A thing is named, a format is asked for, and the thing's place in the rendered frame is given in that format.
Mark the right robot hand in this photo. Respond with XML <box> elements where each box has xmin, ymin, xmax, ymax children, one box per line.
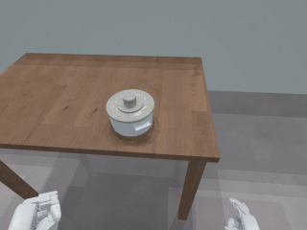
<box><xmin>224</xmin><ymin>197</ymin><xmax>260</xmax><ymax>230</ymax></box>

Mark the pot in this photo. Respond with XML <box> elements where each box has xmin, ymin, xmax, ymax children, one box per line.
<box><xmin>110</xmin><ymin>113</ymin><xmax>153</xmax><ymax>137</ymax></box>

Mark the lid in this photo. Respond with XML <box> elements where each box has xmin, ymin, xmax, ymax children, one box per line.
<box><xmin>106</xmin><ymin>89</ymin><xmax>154</xmax><ymax>124</ymax></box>

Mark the left robot hand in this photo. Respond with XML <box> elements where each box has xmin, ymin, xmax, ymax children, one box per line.
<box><xmin>8</xmin><ymin>191</ymin><xmax>61</xmax><ymax>230</ymax></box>

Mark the knob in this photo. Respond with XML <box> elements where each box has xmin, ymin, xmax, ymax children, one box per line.
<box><xmin>123</xmin><ymin>92</ymin><xmax>136</xmax><ymax>105</ymax></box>

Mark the table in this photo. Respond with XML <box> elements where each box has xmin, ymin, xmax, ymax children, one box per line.
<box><xmin>0</xmin><ymin>53</ymin><xmax>221</xmax><ymax>220</ymax></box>

